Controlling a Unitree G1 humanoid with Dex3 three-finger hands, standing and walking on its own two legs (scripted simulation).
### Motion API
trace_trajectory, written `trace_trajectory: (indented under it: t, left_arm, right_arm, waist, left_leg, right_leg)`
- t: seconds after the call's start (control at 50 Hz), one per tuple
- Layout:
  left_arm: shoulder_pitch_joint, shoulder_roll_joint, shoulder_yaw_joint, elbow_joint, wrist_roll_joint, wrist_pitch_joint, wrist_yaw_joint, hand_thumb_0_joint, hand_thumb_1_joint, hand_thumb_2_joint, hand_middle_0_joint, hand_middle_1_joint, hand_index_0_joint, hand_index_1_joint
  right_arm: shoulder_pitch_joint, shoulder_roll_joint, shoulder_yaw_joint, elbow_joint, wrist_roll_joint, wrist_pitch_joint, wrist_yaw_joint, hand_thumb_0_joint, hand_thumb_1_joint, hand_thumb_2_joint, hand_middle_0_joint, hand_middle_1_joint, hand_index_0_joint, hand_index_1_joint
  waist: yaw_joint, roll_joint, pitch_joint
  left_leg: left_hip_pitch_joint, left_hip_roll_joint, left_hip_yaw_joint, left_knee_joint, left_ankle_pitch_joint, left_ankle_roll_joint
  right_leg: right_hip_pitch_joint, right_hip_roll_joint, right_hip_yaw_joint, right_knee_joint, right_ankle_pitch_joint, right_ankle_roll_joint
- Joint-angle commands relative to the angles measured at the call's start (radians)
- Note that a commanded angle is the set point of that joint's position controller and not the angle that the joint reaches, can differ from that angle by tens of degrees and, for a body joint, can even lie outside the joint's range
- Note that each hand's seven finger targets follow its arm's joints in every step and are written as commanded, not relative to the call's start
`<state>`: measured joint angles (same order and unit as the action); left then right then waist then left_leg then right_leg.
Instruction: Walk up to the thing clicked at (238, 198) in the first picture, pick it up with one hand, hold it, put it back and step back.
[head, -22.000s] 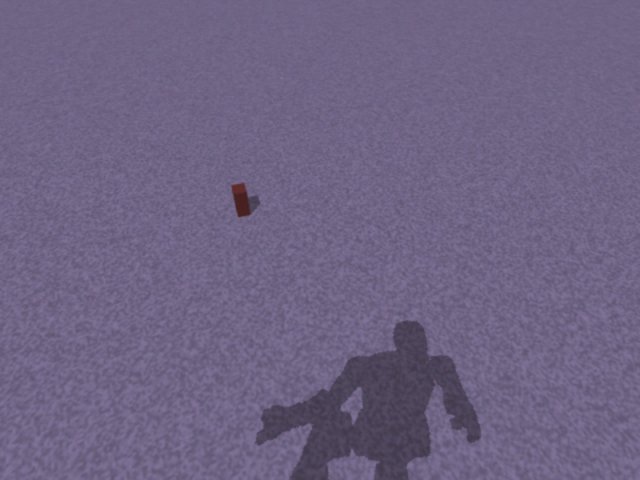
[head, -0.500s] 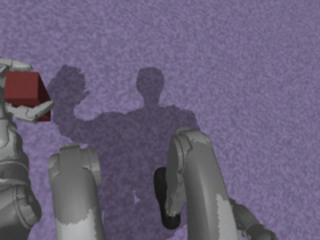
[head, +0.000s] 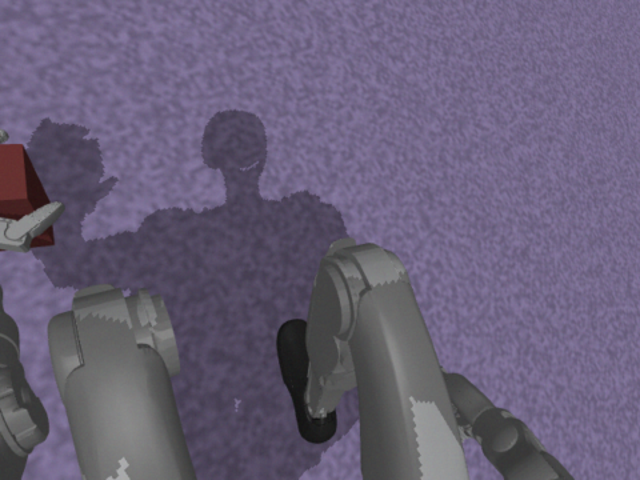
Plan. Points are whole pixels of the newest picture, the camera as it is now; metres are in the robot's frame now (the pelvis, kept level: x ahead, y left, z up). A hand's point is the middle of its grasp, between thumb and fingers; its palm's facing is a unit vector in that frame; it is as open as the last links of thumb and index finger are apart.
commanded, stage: lower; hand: left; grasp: from the side
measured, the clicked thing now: (10, 202) +0.44 +0.25 -0.16
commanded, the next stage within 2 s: loosen in 1.04 s
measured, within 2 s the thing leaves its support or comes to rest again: rests again in 1.58 s
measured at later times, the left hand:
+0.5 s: hand (10, 192) +0.46 +0.26 -0.16, palm faces +0.28 -0.96 -0.01, open 10.3 cm
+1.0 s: hand (19, 196) +0.46 +0.25 -0.18, palm faces +0.27 -0.96 +0.00, open 10.3 cm
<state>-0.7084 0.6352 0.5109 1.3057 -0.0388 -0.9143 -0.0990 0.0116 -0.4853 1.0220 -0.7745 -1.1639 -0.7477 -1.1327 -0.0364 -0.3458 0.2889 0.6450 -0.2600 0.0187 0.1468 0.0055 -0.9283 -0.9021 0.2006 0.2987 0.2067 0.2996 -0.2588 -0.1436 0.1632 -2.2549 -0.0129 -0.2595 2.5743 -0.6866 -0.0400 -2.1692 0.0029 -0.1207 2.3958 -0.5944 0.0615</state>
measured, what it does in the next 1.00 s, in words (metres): stands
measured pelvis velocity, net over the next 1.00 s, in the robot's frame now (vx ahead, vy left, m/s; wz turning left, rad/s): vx -0.01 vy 0.02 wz -0.08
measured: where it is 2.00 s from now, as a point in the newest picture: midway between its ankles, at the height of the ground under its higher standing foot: (234, 437)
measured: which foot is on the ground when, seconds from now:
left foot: down 0.00-1.00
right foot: down 0.00-1.00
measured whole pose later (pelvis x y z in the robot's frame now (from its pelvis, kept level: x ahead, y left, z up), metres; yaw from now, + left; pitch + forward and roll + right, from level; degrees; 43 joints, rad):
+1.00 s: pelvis -0.01 +0.02 -0.01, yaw -5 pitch +13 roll -18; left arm -0.72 0.83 0.49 1.48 -0.01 -1.08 0.03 0.01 -0.49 1.02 -0.77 -1.17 -0.74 -1.14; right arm -0.14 -0.37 0.50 0.57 -0.36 0.03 0.15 0.00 -0.91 -0.90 0.20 0.30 0.21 0.30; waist -0.30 -0.26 0.31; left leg -2.22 -0.01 -0.37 2.66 -0.70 -0.01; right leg -2.08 0.05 -0.21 2.37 -0.56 0.08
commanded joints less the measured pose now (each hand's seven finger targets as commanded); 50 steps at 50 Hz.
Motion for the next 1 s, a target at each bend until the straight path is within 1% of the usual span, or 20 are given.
trace_trajectory:
  t: [0.0,0.02,0.04,0.06,0.16,0.18,0.22,0.28,0.3,0.34,0.36,0.4,0.44,0.54,0.56,0.62,0.66,0.78,0.88,0.98]
  left_arm:
    - [-0.334,0.239,0.025,-0.180,-0.016,-0.131,0.021,0.000,0.097,1.237,-1.255,-1.413,-1.270,-1.411]
    - [-0.304,0.245,0.036,-0.166,-0.016,-0.136,0.024,0.000,0.102,1.244,-1.248,-1.411,-1.262,-1.411]
    - [-0.329,0.277,0.040,-0.183,-0.010,-0.148,0.030,0.000,0.083,1.234,-1.261,-1.418,-1.277,-1.416]
    - [-0.310,0.272,0.038,-0.174,-0.006,-0.151,0.033,0.000,0.076,1.243,-1.271,-1.429,-1.286,-1.428]
    - [-0.297,0.263,0.014,-0.117,-0.002,-0.167,0.048,0.000,0.126,1.267,-1.279,-1.440,-1.294,-1.438]
    - [-0.301,0.285,0.021,-0.134,-0.003,-0.172,0.052,0.000,0.103,1.272,-1.277,-1.442,-1.290,-1.443]
    - [-0.276,0.278,0.018,-0.112,-0.003,-0.175,0.058,0.000,0.090,1.269,-1.273,-1.448,-1.291,-1.445]
    - [-0.286,0.293,0.016,-0.091,-0.003,-0.186,0.071,0.000,0.123,1.276,-1.267,-1.441,-1.284,-1.439]
    - [-0.278,0.303,0.024,-0.089,-0.005,-0.188,0.075,0.000,0.112,1.278,-1.268,-1.442,-1.283,-1.441]
    - [-0.300,0.317,0.013,-0.085,-0.001,-0.198,0.076,0.000,0.133,1.283,-1.254,-1.440,-1.272,-1.437]
    - [-0.289,0.310,0.011,-0.070,-0.001,-0.199,0.081,0.000,0.146,1.295,-1.268,-1.455,-1.286,-1.451]
    - [-0.275,0.333,0.029,-0.064,-0.003,-0.207,0.088,0.000,0.121,1.295,-1.265,-1.449,-1.281,-1.449]
    - [-0.285,0.345,0.021,-0.065,0.000,-0.215,0.090,0.000,0.128,1.290,-1.248,-1.439,-1.266,-1.437]
    - [-0.299,0.362,0.010,-0.038,0.008,-0.226,0.101,0.000,0.141,1.298,-1.282,-1.454,-1.298,-1.454]
    - [-0.285,0.350,0.010,-0.034,0.005,-0.227,0.103,0.000,0.138,1.307,-1.282,-1.463,-1.299,-1.461]
    - [-0.288,0.369,0.012,-0.024,0.006,-0.235,0.108,0.000,0.118,1.295,-1.281,-1.453,-1.297,-1.452]
    - [-0.293,0.360,0.003,-0.018,0.005,-0.242,0.110,0.000,0.158,1.304,-1.288,-1.456,-1.303,-1.455]
    - [-0.285,0.368,-0.007,0.001,0.002,-0.252,0.117,0.000,0.180,1.299,-1.290,-1.443,-1.303,-1.445]
    - [-0.284,0.374,-0.014,-0.004,0.019,-0.259,0.127,0.000,0.209,1.324,-1.293,-1.461,-1.308,-1.461]
    - [-0.289,0.392,-0.007,0.000,0.016,-0.268,0.142,0.000,0.195,1.318,-1.293,-1.445,-1.303,-1.450]
  right_arm:
    - [0.076,-0.321,-0.068,-0.028,-0.016,-0.002,-0.011,0.000,-0.927,-0.910,0.199,0.300,0.199,0.300]
    - [0.071,-0.326,-0.063,-0.031,-0.020,-0.002,-0.011,0.000,-0.925,-0.910,0.199,0.300,0.199,0.300]
    - [0.068,-0.331,-0.058,-0.028,-0.026,0.000,-0.012,0.000,-0.931,-0.911,0.199,0.300,0.199,0.300]
    - [0.067,-0.330,-0.053,-0.028,-0.029,0.001,-0.011,0.000,-0.933,-0.911,0.199,0.300,0.199,0.300]
    - [0.049,-0.342,-0.027,-0.033,-0.042,0.002,-0.010,0.000,-0.929,-0.911,0.199,0.300,0.199,0.300]
    - [0.052,-0.344,-0.022,-0.031,-0.047,0.002,-0.010,0.000,-0.929,-0.911,0.199,0.300,0.199,0.300]
    - [0.050,-0.351,-0.015,-0.035,-0.051,0.005,-0.009,0.000,-0.930,-0.911,0.199,0.300,0.199,0.300]
    - [0.040,-0.357,0.001,-0.040,-0.056,0.009,-0.009,0.000,-0.923,-0.909,0.199,0.300,0.199,0.300]
    - [0.034,-0.356,0.006,-0.043,-0.057,0.009,-0.009,0.000,-0.924,-0.910,0.199,0.300,0.199,0.300]
    - [0.019,-0.359,0.014,-0.044,-0.061,0.011,-0.011,0.000,-0.920,-0.909,0.199,0.300,0.199,0.300]
    - [0.019,-0.360,0.019,-0.046,-0.064,0.011,-0.010,0.000,-0.918,-0.908,0.199,0.300,0.199,0.300]
    - [0.011,-0.361,0.027,-0.050,-0.068,0.011,-0.011,0.000,-0.919,-0.909,0.199,0.300,0.199,0.300]
    - [0.003,-0.366,0.036,-0.053,-0.075,0.014,-0.012,0.000,-0.916,-0.908,0.199,0.300,0.199,0.300]
    - [-0.027,-0.375,0.049,-0.060,-0.081,0.014,-0.013,0.000,-0.915,-0.908,0.199,0.300,0.199,0.300]
    - [-0.024,-0.373,0.054,-0.062,-0.084,0.013,-0.014,0.000,-0.914,-0.907,0.200,0.300,0.199,0.300]
    - [-0.036,-0.378,0.058,-0.067,-0.087,0.012,-0.014,0.000,-0.914,-0.907,0.199,0.300,0.199,0.300]
    - [-0.038,-0.383,0.064,-0.068,-0.089,0.013,-0.015,0.000,-0.912,-0.907,0.199,0.300,0.199,0.300]
    - [-0.051,-0.381,0.078,-0.073,-0.095,0.008,-0.014,0.000,-0.908,-0.906,0.199,0.300,0.199,0.300]
    - [-0.046,-0.388,0.084,-0.071,-0.104,0.014,-0.014,0.000,-0.901,-0.904,0.200,0.300,0.200,0.300]
    - [-0.059,-0.390,0.091,-0.078,-0.105,0.015,-0.013,0.000,-0.904,-0.905,0.199,0.300,0.199,0.300]
  waist:
    - [-0.069,0.442,-0.634]
    - [-0.063,0.440,-0.630]
    - [-0.067,0.464,-0.626]
    - [-0.064,0.473,-0.633]
    - [-0.098,0.458,-0.589]
    - [-0.092,0.466,-0.598]
    - [-0.099,0.467,-0.604]
    - [-0.112,0.458,-0.568]
    - [-0.103,0.451,-0.569]
    - [-0.116,0.457,-0.540]
    - [-0.122,0.454,-0.534]
    - [-0.112,0.446,-0.541]
    - [-0.122,0.459,-0.536]
    - [-0.134,0.465,-0.486]
    - [-0.139,0.451,-0.498]
    - [-0.137,0.453,-0.485]
    - [-0.148,0.456,-0.470]
    - [-0.147,0.451,-0.468]
    - [-0.154,0.480,-0.457]
    - [-0.155,0.473,-0.437]
  left_leg:
    - [0.415,0.039,0.095,-0.311,0.080,0.021]
    - [0.427,0.041,0.091,-0.309,0.093,0.018]
    - [0.428,0.042,0.089,-0.310,0.097,0.016]
    - [0.450,0.043,0.086,-0.307,0.123,0.013]
    - [0.435,0.046,0.070,-0.292,0.129,0.014]
    - [0.435,0.047,0.072,-0.287,0.139,0.015]
    - [0.462,0.048,0.060,-0.286,0.158,0.010]
    - [0.435,0.050,0.047,-0.286,0.139,0.013]
    - [0.432,0.050,0.048,-0.284,0.132,0.013]
    - [0.419,0.051,0.047,-0.277,0.114,0.017]
    - [0.425,0.053,0.041,-0.281,0.119,0.015]
    - [0.427,0.055,0.039,-0.272,0.122,0.016]
    - [0.435,0.058,0.035,-0.273,0.124,0.014]
    - [0.423,0.063,0.021,-0.280,0.079,0.013]
    - [0.429,0.062,0.021,-0.270,0.093,0.016]
    - [0.427,0.064,0.014,-0.275,0.075,0.014]
    - [0.430,0.066,0.003,-0.278,0.085,0.011]
    - [0.418,0.064,0.007,-0.264,0.083,0.016]
    - [0.460,0.072,-0.014,-0.278,0.121,0.005]
    - [0.438,0.072,-0.015,-0.274,0.096,0.010]
  right_leg:
    - [0.338,0.030,-0.121,-0.182,0.119,-0.075]
    - [0.339,0.030,-0.123,-0.178,0.131,-0.075]
    - [0.345,0.031,-0.127,-0.170,0.133,-0.075]
    - [0.349,0.031,-0.126,-0.168,0.156,-0.077]
    - [0.349,0.033,-0.143,-0.166,0.169,-0.072]
    - [0.373,0.036,-0.139,-0.168,0.181,-0.072]
    - [0.372,0.036,-0.153,-0.160,0.197,-0.069]
    - [0.376,0.039,-0.160,-0.163,0.183,-0.067]
    - [0.378,0.041,-0.159,-0.167,0.178,-0.067]
    - [0.369,0.044,-0.163,-0.170,0.170,-0.065]
    - [0.373,0.043,-0.166,-0.167,0.173,-0.065]
    - [0.384,0.048,-0.166,-0.169,0.176,-0.063]
    - [0.388,0.051,-0.173,-0.168,0.178,-0.062]
    - [0.357,0.055,-0.185,-0.166,0.148,-0.063]
    - [0.379,0.055,-0.184,-0.172,0.164,-0.059]
    - [0.363,0.059,-0.193,-0.170,0.148,-0.060]
    - [0.363,0.058,-0.200,-0.163,0.159,-0.059]
    - [0.382,0.066,-0.202,-0.171,0.163,-0.058]
    - [0.380,0.067,-0.213,-0.160,0.192,-0.058]
    - [0.379,0.070,-0.214,-0.167,0.173,-0.058]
